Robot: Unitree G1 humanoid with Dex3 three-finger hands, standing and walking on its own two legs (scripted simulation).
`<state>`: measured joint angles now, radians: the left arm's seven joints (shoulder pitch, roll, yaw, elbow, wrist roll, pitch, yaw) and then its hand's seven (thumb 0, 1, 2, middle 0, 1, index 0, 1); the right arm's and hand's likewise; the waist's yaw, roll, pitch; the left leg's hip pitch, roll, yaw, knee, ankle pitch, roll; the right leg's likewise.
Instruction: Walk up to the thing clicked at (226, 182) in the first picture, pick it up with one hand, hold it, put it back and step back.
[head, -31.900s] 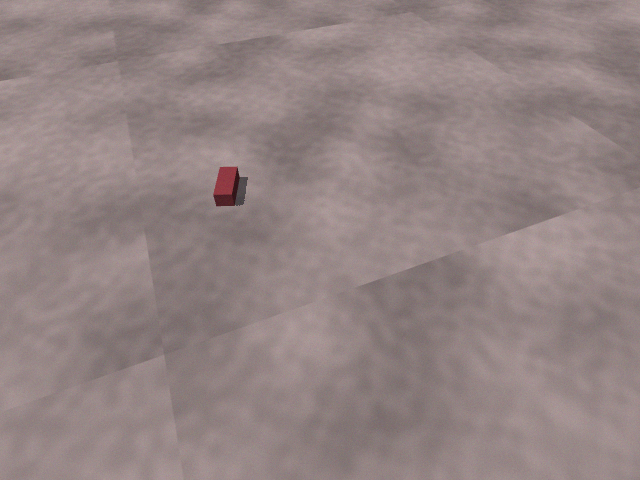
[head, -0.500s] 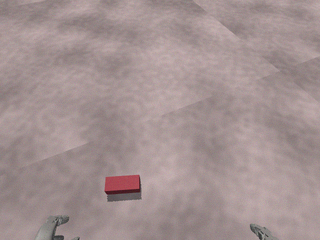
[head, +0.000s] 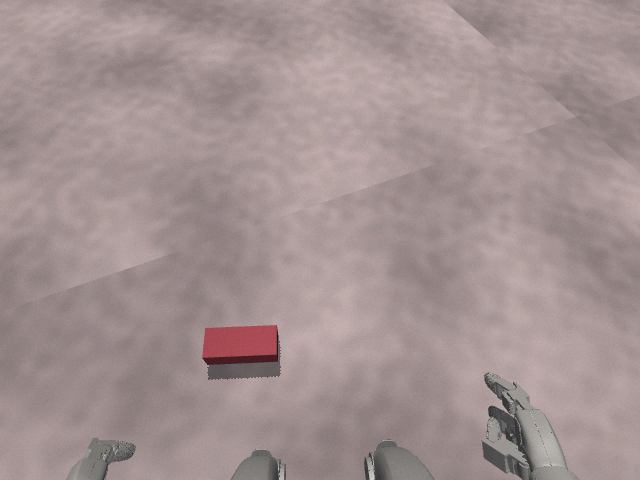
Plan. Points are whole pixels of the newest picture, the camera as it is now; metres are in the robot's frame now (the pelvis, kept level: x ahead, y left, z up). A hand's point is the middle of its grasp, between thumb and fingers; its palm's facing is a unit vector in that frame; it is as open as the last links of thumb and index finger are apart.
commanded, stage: rise first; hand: left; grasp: from above
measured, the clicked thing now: (242, 345) +0.50 +0.19 -0.66
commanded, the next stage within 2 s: none
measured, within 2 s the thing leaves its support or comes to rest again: neither
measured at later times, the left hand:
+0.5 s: hand (170, 429) +0.24 +0.25 -0.30, palm faces -0.43 -0.47 -0.77, open 14.1 cm
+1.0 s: hand (199, 375) +0.37 +0.25 -0.44, palm faces -0.46 -0.06 -0.89, open 13.9 cm
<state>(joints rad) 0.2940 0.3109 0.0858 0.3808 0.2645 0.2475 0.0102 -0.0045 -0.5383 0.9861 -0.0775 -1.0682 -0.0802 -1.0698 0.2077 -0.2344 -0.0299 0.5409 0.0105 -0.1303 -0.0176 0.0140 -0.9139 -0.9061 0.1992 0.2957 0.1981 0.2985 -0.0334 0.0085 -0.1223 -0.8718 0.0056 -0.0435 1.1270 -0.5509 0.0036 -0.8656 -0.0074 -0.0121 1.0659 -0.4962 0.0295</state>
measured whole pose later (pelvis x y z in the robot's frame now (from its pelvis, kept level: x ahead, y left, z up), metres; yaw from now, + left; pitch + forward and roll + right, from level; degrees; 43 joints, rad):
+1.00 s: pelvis -0.09 +0.00 -0.30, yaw -3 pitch +35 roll -6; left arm -0.85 0.67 0.06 1.26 1.18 -0.24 0.27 0.00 -0.50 1.02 -0.08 -1.04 -0.09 -1.03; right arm 0.19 -0.27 -0.02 0.75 -0.07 -0.05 0.09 0.01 -0.89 -0.90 0.20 0.30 0.20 0.30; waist -0.19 0.01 -0.11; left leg -2.13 -0.03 -0.10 2.21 -0.69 -0.01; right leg -2.10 -0.01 -0.04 2.12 -0.63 0.03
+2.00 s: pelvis -0.09 +0.00 -0.35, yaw -7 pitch +36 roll -10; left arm -1.09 0.85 0.07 1.48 1.28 -0.21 0.33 0.00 -0.51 1.00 -0.08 -1.02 -0.09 -1.01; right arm 0.19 -0.29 0.12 0.68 -0.14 -0.01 0.14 0.00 -0.91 -0.90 0.20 0.30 0.20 0.30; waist -0.31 -0.01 0.00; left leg -2.29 -0.03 -0.15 2.40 -0.73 -0.01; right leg -2.25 0.01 -0.08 2.26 -0.64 0.05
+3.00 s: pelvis -0.09 +0.00 -0.36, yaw -9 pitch +34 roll -12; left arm -1.12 0.92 0.06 1.48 1.28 -0.20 0.30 0.00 -0.51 1.00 -0.08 -1.03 -0.10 -1.02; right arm 0.21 -0.30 0.18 0.64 -0.13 -0.01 0.16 0.00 -0.91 -0.90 0.20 0.30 0.20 0.30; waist -0.35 -0.03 0.04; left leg -2.34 -0.03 -0.17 2.44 -0.71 0.00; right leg -2.27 0.01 -0.09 2.28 -0.62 0.06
